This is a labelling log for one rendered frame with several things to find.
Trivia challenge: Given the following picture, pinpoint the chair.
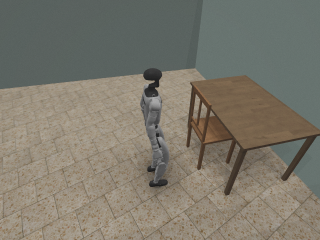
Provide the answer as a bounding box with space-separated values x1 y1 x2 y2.
186 85 236 170

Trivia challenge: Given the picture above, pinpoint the robot right hand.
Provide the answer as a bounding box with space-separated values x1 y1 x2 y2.
152 149 164 163

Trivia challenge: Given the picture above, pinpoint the robot right forearm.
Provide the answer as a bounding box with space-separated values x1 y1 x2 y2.
147 126 159 152

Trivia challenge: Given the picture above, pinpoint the robot right upper arm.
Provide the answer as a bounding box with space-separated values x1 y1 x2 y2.
145 98 161 131

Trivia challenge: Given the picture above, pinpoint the robot left forearm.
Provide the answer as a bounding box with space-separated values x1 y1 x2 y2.
141 107 146 122

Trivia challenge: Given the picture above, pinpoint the robot left upper arm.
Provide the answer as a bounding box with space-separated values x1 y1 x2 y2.
140 84 149 109

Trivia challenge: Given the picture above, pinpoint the table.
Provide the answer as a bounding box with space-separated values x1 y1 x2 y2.
187 75 320 196

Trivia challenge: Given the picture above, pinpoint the robot head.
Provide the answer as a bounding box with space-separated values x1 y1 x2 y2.
143 68 162 98

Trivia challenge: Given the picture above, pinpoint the right robot foot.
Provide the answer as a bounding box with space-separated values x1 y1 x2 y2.
149 179 168 187

